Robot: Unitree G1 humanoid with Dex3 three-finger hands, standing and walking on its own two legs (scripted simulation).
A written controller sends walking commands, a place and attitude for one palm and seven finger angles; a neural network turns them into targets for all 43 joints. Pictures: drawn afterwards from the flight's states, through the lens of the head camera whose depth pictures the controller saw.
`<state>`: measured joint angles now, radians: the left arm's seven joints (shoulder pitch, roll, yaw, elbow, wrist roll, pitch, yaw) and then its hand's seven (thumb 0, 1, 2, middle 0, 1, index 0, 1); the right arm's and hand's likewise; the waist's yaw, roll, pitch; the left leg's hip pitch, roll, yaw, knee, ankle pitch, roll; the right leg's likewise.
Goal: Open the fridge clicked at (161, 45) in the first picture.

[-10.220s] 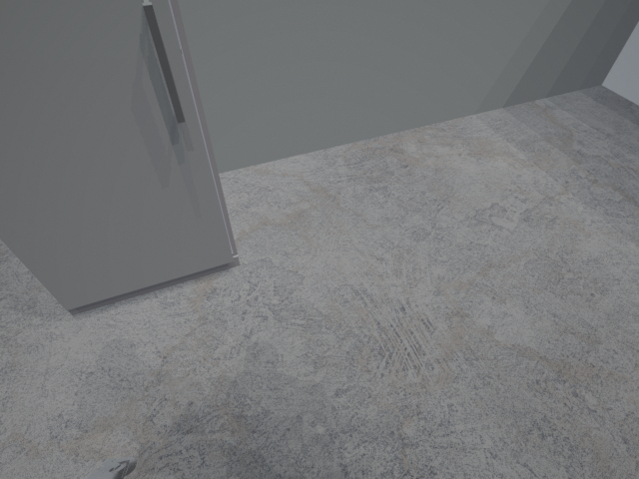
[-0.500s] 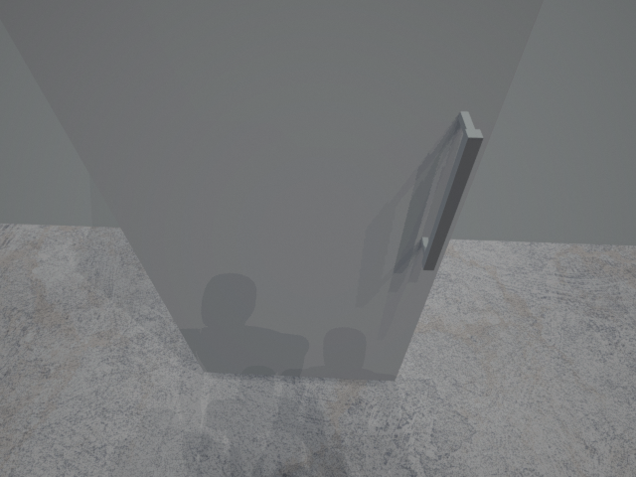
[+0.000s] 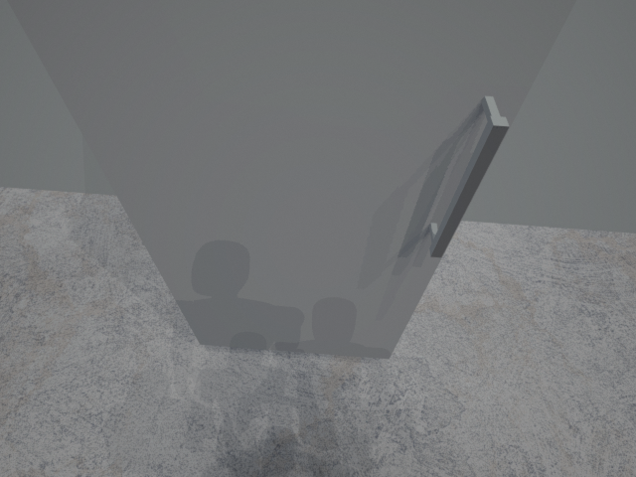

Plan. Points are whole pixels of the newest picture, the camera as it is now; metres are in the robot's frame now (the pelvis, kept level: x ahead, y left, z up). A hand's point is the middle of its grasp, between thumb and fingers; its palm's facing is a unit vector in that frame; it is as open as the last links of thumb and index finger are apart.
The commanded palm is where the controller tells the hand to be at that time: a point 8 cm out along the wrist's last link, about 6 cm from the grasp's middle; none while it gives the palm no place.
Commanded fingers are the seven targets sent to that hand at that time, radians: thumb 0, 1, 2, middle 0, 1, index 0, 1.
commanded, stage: come to a stop and stand still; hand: right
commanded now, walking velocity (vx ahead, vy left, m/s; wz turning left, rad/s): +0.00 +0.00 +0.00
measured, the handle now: (458, 189) +0.47 -0.17 +0.09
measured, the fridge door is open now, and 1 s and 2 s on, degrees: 0 0 0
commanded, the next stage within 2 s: look again from close up in 0.94 s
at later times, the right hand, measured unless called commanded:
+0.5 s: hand out of the picture -0.04 -0.23 -0.16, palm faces -0.01 +0.97 -0.24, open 7.4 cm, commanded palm none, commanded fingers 0.00 -0.90 -0.90 0.20 0.30 0.20 0.30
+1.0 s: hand out of the picture -0.08 -0.24 -0.17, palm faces +0.03 +0.98 -0.21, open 7.4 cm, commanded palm none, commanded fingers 0.00 -0.90 -0.90 0.20 0.30 0.20 0.30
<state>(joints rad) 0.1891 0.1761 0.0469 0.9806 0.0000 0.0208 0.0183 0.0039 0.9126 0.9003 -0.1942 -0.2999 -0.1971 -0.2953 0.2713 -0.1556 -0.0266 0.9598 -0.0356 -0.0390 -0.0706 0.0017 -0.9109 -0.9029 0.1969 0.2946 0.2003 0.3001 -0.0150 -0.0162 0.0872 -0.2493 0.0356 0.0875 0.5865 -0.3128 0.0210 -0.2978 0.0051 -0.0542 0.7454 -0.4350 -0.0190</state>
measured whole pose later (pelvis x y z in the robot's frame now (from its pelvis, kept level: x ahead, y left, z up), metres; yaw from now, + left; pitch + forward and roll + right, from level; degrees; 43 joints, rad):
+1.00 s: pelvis -0.07 -0.06 +0.01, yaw -1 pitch -3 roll +1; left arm 0.22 0.22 0.00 1.07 0.01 -0.01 0.00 0.00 0.91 0.90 -0.20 -0.30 -0.20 -0.30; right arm 0.32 -0.20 0.01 1.07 -0.03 -0.01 -0.03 0.00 -0.91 -0.90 0.20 0.29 0.20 0.30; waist -0.01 -0.01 0.01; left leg -0.24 0.01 -0.07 0.46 -0.23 0.01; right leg -0.25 0.09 -0.06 0.40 -0.12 -0.12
